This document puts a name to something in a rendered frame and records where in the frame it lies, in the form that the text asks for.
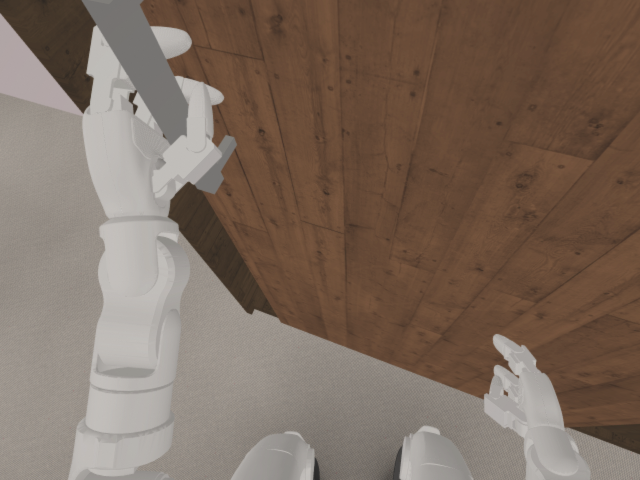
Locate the left robot forearm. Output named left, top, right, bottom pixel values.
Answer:
left=68, top=216, right=190, bottom=480

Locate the left robot shin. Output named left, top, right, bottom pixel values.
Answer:
left=285, top=431, right=307, bottom=444

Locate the left robot hand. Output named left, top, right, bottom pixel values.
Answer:
left=82, top=25, right=224, bottom=219

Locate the right robot forearm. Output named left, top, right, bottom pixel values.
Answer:
left=524, top=426, right=591, bottom=480

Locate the right robot hand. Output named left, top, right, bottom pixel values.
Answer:
left=484, top=334, right=565, bottom=438

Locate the handle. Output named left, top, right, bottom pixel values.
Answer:
left=82, top=0, right=237, bottom=194

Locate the robot left thigh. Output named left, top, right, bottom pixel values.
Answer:
left=231, top=433, right=315, bottom=480

